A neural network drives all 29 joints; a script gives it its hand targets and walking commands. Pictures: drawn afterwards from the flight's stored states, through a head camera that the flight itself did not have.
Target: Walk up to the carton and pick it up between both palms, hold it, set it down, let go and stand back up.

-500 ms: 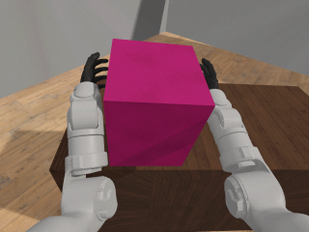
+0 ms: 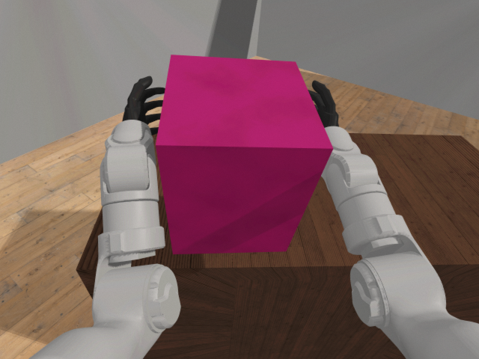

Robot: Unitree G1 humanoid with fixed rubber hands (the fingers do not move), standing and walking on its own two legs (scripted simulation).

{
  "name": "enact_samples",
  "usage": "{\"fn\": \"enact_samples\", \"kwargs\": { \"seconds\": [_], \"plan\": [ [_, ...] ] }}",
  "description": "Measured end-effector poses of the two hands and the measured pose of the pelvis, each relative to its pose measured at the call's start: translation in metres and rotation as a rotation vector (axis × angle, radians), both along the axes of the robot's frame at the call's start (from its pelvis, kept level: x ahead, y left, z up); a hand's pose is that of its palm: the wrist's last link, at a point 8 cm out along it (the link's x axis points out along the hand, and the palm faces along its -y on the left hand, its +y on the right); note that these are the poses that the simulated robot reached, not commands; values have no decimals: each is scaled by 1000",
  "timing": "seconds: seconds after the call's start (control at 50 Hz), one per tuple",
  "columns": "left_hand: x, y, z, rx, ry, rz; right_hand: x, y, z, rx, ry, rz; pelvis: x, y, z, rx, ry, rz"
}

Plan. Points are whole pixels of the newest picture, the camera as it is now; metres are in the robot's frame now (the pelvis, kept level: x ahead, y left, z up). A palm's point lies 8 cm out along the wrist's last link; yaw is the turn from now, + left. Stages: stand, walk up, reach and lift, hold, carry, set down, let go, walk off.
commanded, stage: reach and lift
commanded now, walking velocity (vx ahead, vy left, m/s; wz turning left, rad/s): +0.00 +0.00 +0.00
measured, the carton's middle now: (232, 160) +0.37 +0.01 +0.18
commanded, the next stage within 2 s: hold in 0.18 s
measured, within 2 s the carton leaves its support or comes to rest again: neither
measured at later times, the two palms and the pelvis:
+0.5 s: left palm (135, 116) +0.38 +0.15 +0.26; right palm (328, 114) +0.38 -0.14 +0.27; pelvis +0.00 +0.00 +0.00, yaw +0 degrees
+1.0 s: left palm (134, 108) +0.37 +0.15 +0.27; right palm (332, 103) +0.38 -0.14 +0.29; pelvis +0.00 +0.00 +0.00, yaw +0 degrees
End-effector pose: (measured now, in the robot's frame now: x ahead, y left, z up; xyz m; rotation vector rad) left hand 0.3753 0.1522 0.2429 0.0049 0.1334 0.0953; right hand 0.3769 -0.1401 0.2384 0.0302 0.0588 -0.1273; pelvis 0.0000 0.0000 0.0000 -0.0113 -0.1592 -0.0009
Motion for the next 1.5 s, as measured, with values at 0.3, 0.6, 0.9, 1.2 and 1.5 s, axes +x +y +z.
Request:
{"fn": "enact_samples", "kwargs": {
  "seconds": [0.3, 0.6, 0.9, 1.2, 1.5],
  "plan": [
    [1, 0, 11, -9, 2, -2, 1, 0, 17, 3, 2, 1, 1, -3, 0, -1, 9, 3],
    [-1, 1, 21, -14, -5, -4, -1, 1, 34, 3, -3, 2, 1, -2, 0, -2, 21, 1],
    [-4, 0, 27, -26, 8, 0, -3, 1, 45, 8, 12, 4, -2, -3, 0, -1, 35, 2],
    [2, -2, 32, -26, 8, -4, 3, -1, 50, 0, 15, 4, 4, -5, 0, -2, 45, 3],
    [-4, -1, 31, -33, -3, -6, -3, -1, 51, 13, 8, 2, 3, -4, 0, -3, 34, 3]
  ]
}}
